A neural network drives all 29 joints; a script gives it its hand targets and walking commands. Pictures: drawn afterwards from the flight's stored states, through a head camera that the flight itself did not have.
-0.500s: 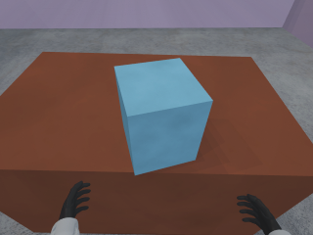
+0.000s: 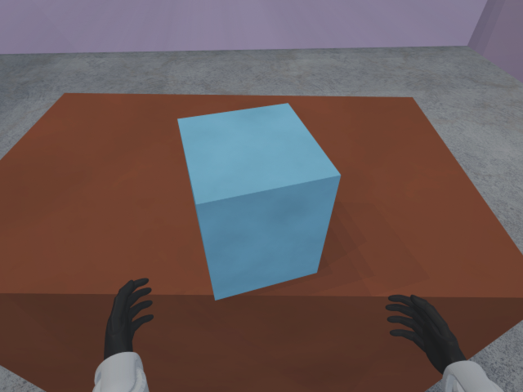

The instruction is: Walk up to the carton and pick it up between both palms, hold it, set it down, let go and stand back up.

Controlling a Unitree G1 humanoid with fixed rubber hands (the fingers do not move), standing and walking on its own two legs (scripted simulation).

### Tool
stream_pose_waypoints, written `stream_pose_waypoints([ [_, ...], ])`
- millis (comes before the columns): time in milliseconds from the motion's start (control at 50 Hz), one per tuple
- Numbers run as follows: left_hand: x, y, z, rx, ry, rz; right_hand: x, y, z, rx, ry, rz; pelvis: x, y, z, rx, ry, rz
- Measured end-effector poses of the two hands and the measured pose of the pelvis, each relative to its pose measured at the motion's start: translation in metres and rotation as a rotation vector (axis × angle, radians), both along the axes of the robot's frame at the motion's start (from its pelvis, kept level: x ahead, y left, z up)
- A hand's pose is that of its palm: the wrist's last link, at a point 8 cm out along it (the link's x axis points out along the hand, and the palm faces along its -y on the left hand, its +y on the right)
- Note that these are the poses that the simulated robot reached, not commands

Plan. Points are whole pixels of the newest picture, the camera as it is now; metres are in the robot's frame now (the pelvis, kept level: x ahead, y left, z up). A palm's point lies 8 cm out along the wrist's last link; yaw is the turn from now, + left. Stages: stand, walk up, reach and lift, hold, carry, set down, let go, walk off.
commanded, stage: reach and lift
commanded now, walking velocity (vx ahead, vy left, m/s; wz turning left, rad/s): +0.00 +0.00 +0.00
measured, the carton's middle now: (251, 201) +0.42 +0.02 +0.07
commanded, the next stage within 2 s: none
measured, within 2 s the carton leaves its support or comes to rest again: neither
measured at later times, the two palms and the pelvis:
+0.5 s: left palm (141, 302) +0.23 +0.17 +0.07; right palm (441, 298) +0.24 -0.26 +0.04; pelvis +0.00 -0.02 +0.00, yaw -1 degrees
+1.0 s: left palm (137, 248) +0.28 +0.17 +0.12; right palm (424, 227) +0.31 -0.23 +0.12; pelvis -0.02 -0.02 +0.00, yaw -1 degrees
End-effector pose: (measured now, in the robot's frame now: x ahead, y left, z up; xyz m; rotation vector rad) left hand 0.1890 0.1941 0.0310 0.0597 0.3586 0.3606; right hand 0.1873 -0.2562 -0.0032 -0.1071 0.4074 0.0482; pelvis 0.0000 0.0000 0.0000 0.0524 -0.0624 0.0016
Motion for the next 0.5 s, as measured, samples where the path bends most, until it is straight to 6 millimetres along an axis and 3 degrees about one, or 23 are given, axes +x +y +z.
stream_pose_waypoints([
  [300,0.023,-0.022,0.026,-0.006,-0.062,0.010,0.031,-0.007,0.029,0.065,-0.103,-0.018,0.000,-0.014,0.000,0.005,-0.001,-0.009],
  [500,0.038,-0.026,0.041,0.014,-0.044,-0.015,0.056,-0.004,0.048,0.077,-0.129,-0.048,-0.002,-0.016,0.001,0.007,-0.001,-0.010],
])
